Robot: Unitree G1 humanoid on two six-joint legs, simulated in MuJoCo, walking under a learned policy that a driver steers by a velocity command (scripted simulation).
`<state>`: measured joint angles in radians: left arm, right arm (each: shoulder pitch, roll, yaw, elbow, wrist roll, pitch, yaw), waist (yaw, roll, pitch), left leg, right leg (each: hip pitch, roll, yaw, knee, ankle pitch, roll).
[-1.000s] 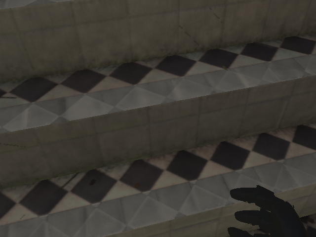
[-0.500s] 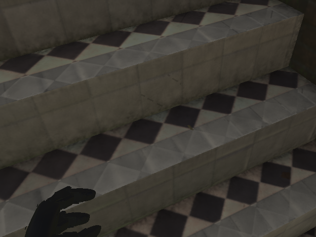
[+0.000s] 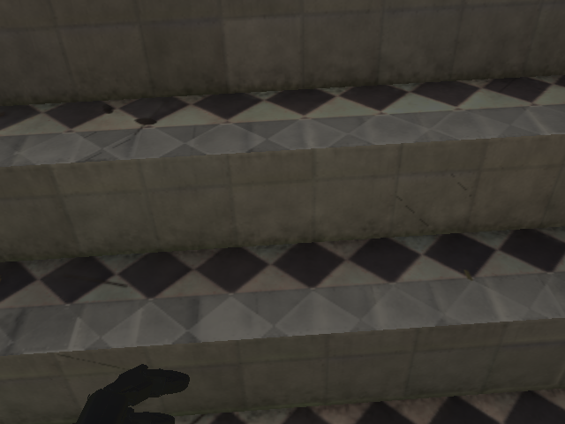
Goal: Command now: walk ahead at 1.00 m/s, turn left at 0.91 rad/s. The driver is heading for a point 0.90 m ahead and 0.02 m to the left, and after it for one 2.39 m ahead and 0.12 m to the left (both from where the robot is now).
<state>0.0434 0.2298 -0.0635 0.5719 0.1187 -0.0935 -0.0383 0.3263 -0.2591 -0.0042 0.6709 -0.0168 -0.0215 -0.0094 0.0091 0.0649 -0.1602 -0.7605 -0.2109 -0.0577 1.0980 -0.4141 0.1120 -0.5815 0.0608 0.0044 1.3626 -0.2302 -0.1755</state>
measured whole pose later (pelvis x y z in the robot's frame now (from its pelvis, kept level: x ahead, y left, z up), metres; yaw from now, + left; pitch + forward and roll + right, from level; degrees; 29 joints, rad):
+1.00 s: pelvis +0.06 +0.17 -0.02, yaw +2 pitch +0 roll -3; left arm 0.19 0.26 0.00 0.66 0.06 0.00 -0.03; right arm 0.20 -0.27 0.01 0.66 -0.03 -0.06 0.00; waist 0.03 0.02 -0.13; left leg -0.55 0.08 -0.04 1.53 -0.14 0.12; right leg -0.66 0.17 -0.08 1.24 -0.59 -0.14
